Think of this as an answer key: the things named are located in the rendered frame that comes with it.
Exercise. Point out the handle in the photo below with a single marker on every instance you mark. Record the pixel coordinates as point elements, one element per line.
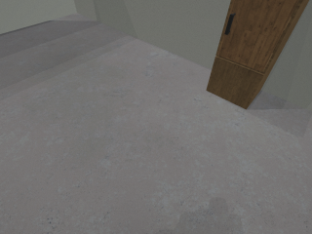
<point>228,26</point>

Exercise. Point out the cupboard door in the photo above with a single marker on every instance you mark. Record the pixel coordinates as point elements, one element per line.
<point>255,30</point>

